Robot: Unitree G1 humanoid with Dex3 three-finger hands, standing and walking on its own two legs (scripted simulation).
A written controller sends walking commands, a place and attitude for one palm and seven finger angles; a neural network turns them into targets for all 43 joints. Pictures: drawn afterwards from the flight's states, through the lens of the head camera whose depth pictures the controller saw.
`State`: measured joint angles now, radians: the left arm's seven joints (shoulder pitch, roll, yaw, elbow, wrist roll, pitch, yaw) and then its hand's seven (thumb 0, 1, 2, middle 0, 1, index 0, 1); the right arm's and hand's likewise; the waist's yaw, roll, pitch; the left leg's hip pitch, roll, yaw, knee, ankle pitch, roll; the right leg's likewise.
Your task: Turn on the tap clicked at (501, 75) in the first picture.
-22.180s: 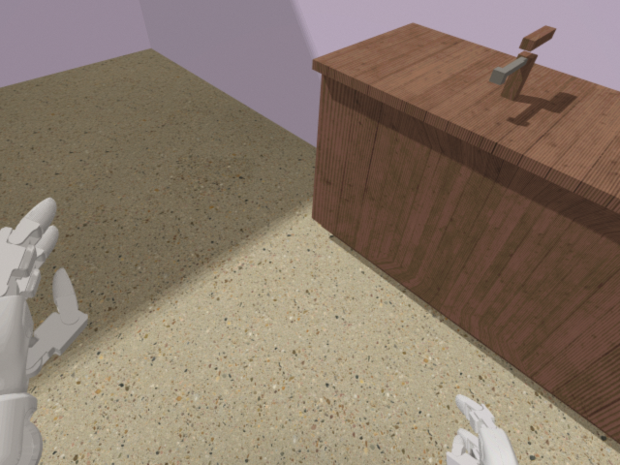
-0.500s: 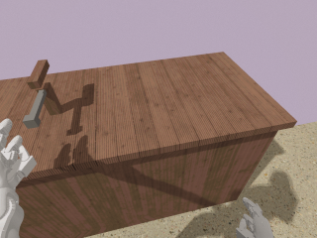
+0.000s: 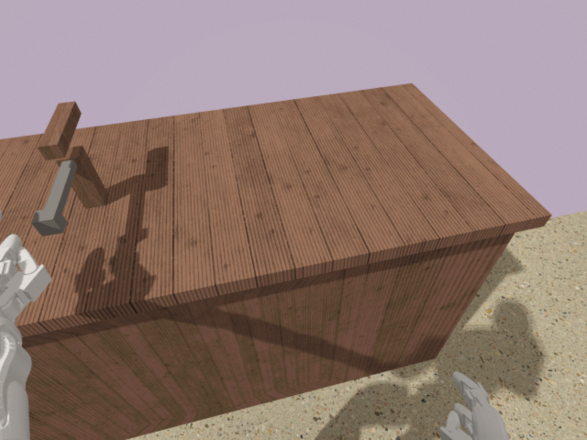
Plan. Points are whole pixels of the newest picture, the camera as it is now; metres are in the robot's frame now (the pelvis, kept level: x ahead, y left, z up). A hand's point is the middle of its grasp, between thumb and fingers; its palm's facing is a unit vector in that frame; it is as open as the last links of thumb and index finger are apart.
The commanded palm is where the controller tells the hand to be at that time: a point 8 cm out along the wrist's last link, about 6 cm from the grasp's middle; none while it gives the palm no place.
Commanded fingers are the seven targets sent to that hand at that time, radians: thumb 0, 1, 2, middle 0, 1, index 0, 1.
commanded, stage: reach beside the lever's end, fingers flat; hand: left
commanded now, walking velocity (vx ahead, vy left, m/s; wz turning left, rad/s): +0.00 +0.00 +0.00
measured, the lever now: (49, 221) +0.34 +0.39 +0.13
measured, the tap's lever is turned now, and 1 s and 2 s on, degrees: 0 0 1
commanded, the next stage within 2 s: push the lever round in 1.02 s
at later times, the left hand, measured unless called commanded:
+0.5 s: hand (34, 251) +0.30 +0.39 +0.12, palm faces +0.61 -0.79 -0.12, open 7.8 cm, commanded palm +0.25 +0.43 +0.11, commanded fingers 0.00 0.90 0.90 -0.15 -0.15 -0.15 -0.15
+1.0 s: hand (28, 252) +0.31 +0.42 +0.10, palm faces +0.59 -0.80 -0.11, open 7.8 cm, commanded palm +0.26 +0.44 +0.10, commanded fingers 0.00 0.90 0.90 -0.15 -0.15 -0.15 -0.15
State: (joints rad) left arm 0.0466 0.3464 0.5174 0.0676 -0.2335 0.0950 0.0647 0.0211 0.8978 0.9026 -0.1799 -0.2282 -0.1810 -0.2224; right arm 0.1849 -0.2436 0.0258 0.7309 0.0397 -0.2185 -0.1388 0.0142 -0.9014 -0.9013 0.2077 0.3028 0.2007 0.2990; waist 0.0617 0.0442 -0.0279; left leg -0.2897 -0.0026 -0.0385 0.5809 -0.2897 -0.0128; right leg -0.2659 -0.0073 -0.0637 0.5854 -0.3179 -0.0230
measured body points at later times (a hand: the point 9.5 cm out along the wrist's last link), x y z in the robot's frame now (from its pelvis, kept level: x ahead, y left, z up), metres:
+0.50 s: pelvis +0.00 -0.01 -0.01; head +0.02 -0.02 +0.44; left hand +0.26 +0.43 +0.12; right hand +0.12 -0.27 -0.11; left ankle +0.01 +0.13 -0.73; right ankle +0.00 -0.10 -0.73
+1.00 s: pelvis +0.01 +0.02 -0.01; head +0.04 +0.02 +0.44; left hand +0.27 +0.46 +0.10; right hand +0.11 -0.25 -0.11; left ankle +0.01 +0.13 -0.73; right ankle +0.00 -0.10 -0.73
